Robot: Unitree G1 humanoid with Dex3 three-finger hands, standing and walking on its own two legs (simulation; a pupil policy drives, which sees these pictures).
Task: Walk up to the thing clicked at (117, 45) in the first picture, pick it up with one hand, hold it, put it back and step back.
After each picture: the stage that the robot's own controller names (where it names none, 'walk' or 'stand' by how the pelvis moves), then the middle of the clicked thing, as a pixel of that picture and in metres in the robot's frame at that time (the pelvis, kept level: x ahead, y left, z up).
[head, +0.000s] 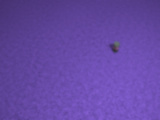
stand; (115, 47) +1.29 -0.37 -0.72
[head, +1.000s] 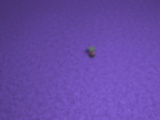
walk; (91, 52) +1.20 +0.00 -0.69
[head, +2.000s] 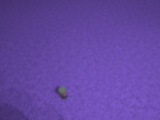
walk; (63, 92) +0.70 +0.23 -0.71
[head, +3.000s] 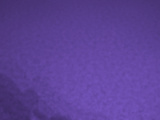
walk; out of the picture +0.39 +0.14 -0.70
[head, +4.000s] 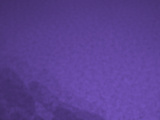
stand; out of the picture +0.31 +0.16 -0.72
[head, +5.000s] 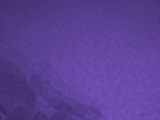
stand; out of the picture +0.31 +0.15 -0.72
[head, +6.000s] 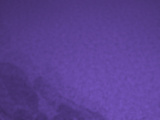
stand; out of the picture +0.30 +0.16 -0.73
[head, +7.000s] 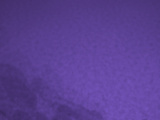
stand; out of the picture +0.29 +0.16 -0.73
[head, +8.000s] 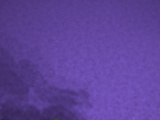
go down; out of the picture +0.32 +0.15 -0.68
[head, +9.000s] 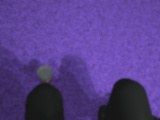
go down; (45, 75) +0.41 +0.15 -0.31
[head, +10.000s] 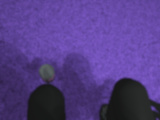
close in; (47, 74) +0.41 +0.14 -0.32
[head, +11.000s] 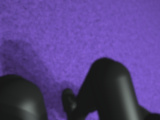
close in; out of the picture +0.41 +0.18 -0.23
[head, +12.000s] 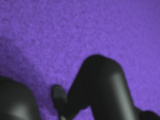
close; out of the picture +0.41 +0.21 -0.22
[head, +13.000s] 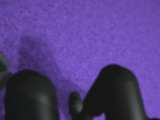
lift; out of the picture +0.34 +0.22 -0.19
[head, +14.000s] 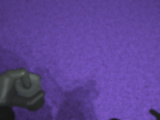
lift; (31, 93) +0.31 +0.17 +0.00
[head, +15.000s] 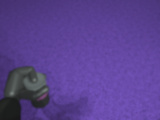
hold; (37, 90) +0.33 +0.17 +0.01
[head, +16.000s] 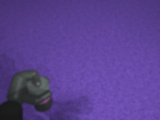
hold; (40, 94) +0.32 +0.16 -0.01
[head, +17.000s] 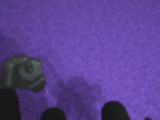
crouch; (33, 77) +0.37 +0.17 -0.08
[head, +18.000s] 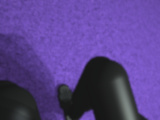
lower; out of the picture +0.42 +0.21 -0.23
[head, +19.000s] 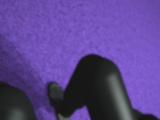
lower; out of the picture +0.44 +0.24 -0.24
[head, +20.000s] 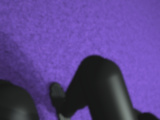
lower; out of the picture +0.43 +0.24 -0.24
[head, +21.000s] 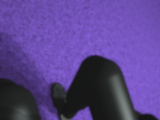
lower; out of the picture +0.42 +0.22 -0.24
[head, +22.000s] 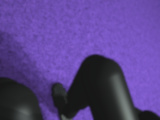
rest; out of the picture +0.42 +0.22 -0.24
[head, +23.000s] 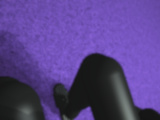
withdraw; out of the picture +0.41 +0.20 -0.23
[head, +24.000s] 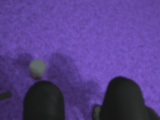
walk; (37, 70) +0.42 +0.16 -0.29
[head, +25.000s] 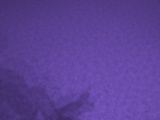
stand; out of the picture +0.34 +0.14 -0.64
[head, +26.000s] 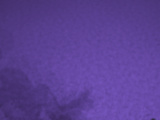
stand; out of the picture +0.34 +0.15 -0.67
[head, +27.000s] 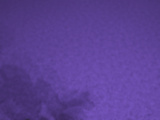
stand; out of the picture +0.34 +0.15 -0.67
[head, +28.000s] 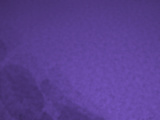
walk; out of the picture +0.36 +0.15 -0.72
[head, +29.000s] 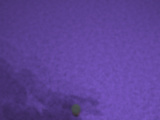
walk; (76, 110) +0.43 +0.07 -0.71
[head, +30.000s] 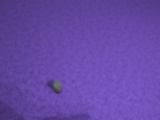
walk; (57, 87) +0.62 +0.16 -0.71
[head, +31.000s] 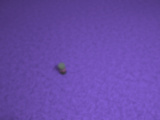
stand; (62, 68) +0.94 +0.29 -0.70
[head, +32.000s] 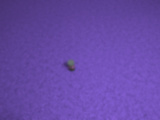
stand; (71, 65) +0.99 +0.15 -0.72
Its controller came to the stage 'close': yes
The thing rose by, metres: 0.72
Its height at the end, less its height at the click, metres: +0.00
